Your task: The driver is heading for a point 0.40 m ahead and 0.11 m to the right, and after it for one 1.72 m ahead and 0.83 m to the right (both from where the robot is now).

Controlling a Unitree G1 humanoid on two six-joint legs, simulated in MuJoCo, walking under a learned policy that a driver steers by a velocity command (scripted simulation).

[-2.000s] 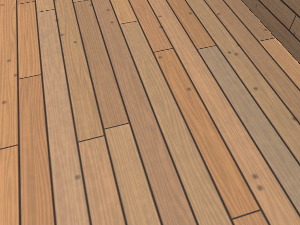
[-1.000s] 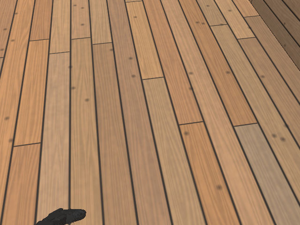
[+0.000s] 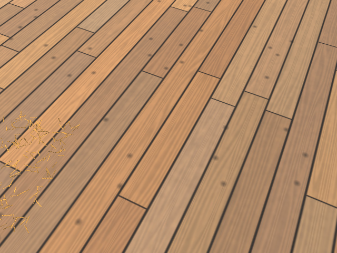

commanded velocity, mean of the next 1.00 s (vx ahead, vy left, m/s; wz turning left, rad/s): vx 0.17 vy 0.00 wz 0.06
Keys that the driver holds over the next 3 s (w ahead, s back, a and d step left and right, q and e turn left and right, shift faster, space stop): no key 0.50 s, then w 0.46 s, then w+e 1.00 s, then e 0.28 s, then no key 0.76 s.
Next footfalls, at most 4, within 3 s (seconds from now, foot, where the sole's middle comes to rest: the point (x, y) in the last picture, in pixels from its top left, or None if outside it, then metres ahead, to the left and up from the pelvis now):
0.08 right None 0.16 -0.12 -0.78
0.40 left None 0.06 0.10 -0.78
1.28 left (151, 237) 0.51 0.05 -0.78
1.82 right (213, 188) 0.71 -0.22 -0.78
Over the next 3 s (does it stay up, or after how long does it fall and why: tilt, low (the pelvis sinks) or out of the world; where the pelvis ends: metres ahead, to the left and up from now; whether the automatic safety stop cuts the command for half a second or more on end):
stays up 0.86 -0.25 0.00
